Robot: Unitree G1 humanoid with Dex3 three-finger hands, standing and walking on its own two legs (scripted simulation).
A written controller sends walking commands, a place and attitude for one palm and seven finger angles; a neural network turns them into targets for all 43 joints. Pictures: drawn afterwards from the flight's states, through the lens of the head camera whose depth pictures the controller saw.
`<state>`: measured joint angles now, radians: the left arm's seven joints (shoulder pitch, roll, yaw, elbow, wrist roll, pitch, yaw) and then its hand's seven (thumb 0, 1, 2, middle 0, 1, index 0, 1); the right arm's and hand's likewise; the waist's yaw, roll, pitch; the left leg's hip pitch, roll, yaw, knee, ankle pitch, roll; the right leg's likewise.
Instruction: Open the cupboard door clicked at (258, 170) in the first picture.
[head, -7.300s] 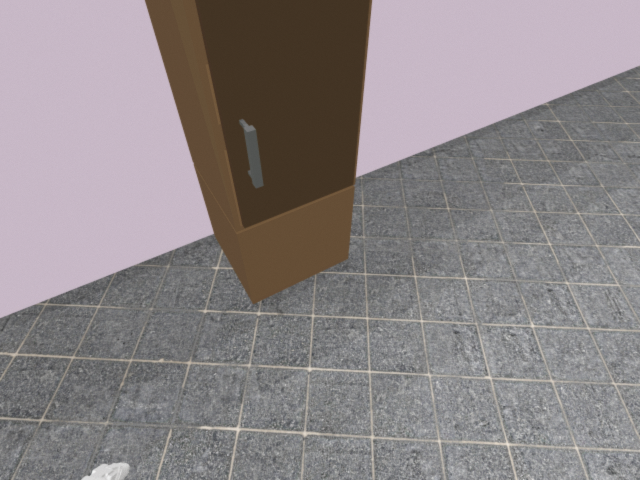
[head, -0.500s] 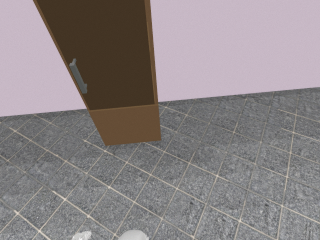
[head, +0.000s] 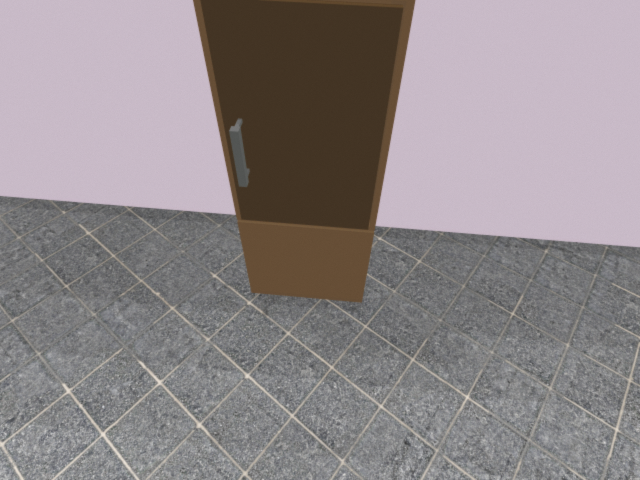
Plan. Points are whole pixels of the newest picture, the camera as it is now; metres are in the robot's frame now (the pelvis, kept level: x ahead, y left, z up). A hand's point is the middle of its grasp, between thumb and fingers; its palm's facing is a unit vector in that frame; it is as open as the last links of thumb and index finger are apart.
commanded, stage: take the last steps up to it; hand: left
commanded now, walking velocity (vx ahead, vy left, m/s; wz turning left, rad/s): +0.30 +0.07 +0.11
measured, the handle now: (241, 153) +0.84 +0.25 -0.09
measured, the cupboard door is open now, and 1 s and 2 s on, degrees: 0 0 0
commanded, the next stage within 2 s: come to a stop and stand still in 0.74 s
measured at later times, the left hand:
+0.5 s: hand out of the picture +0.02 +0.17 -0.17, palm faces +0.21 -0.97 -0.14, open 7.3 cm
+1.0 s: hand (187, 344) +0.36 +0.26 -0.17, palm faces +0.06 -0.98 -0.21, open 7.3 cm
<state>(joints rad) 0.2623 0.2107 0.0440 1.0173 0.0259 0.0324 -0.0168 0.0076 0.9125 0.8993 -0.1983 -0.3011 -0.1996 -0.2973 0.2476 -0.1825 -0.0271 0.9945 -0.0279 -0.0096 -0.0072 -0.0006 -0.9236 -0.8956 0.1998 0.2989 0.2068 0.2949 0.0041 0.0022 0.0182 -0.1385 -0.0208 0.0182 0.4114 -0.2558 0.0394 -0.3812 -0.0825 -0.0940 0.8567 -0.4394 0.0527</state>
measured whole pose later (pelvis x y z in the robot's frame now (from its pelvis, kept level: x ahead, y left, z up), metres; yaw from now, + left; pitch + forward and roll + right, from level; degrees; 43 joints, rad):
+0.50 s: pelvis +0.12 +0.03 +0.00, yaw +5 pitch -1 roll -1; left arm 0.46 0.12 0.04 1.14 0.03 -0.06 0.01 0.00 0.91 0.90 -0.20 -0.30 -0.20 -0.30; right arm 0.25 -0.18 -0.06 1.03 -0.03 0.01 0.05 0.01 -0.92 -0.90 0.19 0.30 0.20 0.29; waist 0.05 0.00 0.02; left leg -0.48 0.11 0.09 0.69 -0.19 -0.01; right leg -0.01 -0.10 -0.18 0.36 -0.31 0.06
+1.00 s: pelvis +0.27 +0.08 -0.01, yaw +3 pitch -1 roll +2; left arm 0.14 0.15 0.03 1.01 0.02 -0.02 0.02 0.00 0.91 0.90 -0.20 -0.30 -0.20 -0.30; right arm 0.34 -0.11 -0.02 1.13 -0.02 -0.02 -0.02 0.00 -0.92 -0.90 0.20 0.30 0.20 0.29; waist -0.03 0.00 0.03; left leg -0.11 0.01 0.18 0.50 -0.35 0.01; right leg -0.34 -0.07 -0.08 0.56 -0.18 -0.01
